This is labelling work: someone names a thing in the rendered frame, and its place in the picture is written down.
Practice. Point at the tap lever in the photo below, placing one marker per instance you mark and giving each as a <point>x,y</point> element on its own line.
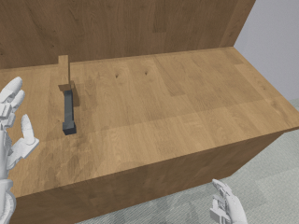
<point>69,126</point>

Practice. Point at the right robot hand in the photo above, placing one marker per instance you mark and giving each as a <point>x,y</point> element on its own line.
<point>226,211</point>

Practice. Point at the counter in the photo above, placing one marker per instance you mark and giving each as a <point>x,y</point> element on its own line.
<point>162,101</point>

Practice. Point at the left robot hand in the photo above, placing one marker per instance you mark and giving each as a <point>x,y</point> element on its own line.
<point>11,98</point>

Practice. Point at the left robot forearm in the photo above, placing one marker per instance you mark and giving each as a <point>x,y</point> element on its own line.
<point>7,201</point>

